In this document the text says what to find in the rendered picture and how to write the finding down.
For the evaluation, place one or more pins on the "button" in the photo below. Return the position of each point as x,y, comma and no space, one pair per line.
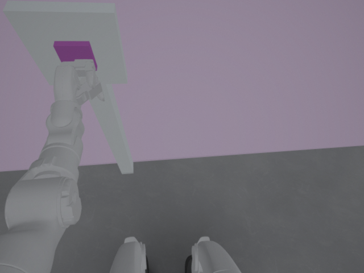
71,50

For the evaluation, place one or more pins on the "left robot upper arm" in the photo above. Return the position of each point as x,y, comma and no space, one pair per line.
38,213

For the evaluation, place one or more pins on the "robot thigh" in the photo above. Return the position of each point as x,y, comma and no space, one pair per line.
210,257
130,258

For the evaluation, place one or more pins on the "left robot forearm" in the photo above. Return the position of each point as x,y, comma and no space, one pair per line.
62,151

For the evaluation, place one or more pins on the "panel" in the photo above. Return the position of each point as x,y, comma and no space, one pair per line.
39,24

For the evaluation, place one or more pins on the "right robot thigh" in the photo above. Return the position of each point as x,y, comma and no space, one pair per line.
210,257

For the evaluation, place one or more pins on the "robot left hand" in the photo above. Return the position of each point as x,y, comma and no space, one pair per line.
68,87

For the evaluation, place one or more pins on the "left robot thigh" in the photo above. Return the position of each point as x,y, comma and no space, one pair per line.
130,258

